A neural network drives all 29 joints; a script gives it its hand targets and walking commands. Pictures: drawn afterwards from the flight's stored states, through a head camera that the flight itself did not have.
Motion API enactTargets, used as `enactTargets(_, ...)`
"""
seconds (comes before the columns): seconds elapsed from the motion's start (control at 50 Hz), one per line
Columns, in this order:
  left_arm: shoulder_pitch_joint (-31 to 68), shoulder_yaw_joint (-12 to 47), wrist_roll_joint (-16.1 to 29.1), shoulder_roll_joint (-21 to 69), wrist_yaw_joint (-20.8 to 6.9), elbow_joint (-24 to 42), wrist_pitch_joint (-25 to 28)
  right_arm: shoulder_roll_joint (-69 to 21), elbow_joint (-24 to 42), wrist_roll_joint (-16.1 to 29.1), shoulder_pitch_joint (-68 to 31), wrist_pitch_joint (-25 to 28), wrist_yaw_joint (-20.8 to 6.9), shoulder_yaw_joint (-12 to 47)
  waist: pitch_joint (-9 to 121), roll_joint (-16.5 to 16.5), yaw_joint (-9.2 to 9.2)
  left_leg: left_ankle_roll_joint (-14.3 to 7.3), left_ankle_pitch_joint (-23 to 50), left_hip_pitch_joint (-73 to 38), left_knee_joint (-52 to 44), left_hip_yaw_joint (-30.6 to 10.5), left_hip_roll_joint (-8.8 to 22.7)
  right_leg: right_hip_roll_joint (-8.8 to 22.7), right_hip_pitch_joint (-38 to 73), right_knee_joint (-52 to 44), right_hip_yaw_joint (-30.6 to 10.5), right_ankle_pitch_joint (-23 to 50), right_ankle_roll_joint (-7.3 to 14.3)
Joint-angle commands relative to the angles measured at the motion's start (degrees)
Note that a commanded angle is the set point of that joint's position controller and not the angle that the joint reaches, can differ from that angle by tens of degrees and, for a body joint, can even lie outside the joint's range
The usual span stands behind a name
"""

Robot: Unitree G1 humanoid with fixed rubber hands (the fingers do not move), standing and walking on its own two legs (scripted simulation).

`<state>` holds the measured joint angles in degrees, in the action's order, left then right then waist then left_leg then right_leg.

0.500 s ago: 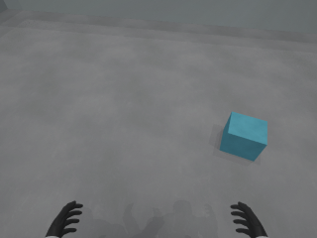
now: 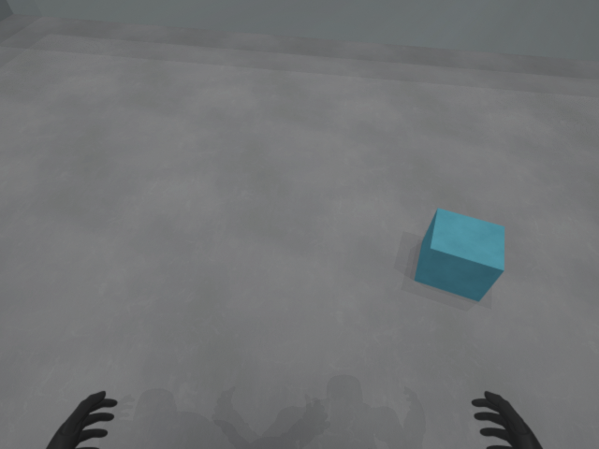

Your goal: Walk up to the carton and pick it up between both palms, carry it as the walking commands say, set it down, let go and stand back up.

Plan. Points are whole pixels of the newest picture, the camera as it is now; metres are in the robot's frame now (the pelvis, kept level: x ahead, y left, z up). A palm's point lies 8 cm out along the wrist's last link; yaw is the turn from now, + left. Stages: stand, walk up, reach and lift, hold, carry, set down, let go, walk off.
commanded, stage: stand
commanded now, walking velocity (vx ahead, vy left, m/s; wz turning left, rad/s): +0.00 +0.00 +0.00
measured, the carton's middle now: (458, 254) +0.89 -0.64 -0.65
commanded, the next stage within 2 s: walk up in 1.16 s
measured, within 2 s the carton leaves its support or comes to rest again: neither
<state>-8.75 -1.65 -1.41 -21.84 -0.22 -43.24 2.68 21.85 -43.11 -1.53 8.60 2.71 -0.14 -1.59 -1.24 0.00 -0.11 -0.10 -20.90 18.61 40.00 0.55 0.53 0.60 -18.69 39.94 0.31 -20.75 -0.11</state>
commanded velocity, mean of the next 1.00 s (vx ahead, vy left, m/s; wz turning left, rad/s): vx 0.00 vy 0.00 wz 0.00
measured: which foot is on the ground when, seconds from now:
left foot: down 0.00-1.00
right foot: down 0.00-1.00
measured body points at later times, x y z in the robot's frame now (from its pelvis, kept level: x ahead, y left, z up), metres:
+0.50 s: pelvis +0.00 +0.00 +0.02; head +0.00 +0.00 +0.47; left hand +0.13 +0.31 -0.08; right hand +0.13 -0.31 -0.08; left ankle +0.00 +0.12 -0.72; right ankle +0.01 -0.12 -0.72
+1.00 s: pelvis +0.00 +0.00 +0.03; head +0.00 +0.00 +0.48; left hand +0.11 +0.31 -0.09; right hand +0.11 -0.32 -0.09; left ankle +0.00 +0.12 -0.72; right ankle +0.01 -0.12 -0.72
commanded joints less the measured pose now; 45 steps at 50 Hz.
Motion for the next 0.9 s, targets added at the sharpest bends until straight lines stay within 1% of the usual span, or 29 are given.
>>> enactTargets(0.0,2.5,-2.2,0.2,-9.5,0.2,2.7,0.7,9.6,2.7,0.2,-2.5,0.7,0.3,-2.2,4.0,-0.1,0.02,-4.0,10.6,-1.7,-7.9,-5.5,4.6,4.4,2.0,-7.6,-5.3,10.4,4.0)
enactTargets(0.58,5.7,-0.3,0.7,-10.1,0.1,-10.3,-0.2,10.0,-10.4,0.8,-5.8,-0.3,0.1,-0.6,2.4,-0.1,0.08,-2.1,14.3,-9.5,-20.1,-5.6,6.0,5.9,9.4,-19.8,-5.4,14.2,2.2)
enactTargets(0.88,6.0,0.0,0.7,-10.5,0.3,-13.6,-0.5,10.4,-13.8,0.8,-6.1,-0.6,0.2,-0.5,1.9,0.0,0.07,-1.7,13.4,-10.5,-22.7,-5.7,6.4,6.4,10.2,-22.5,-5.4,13.4,1.8)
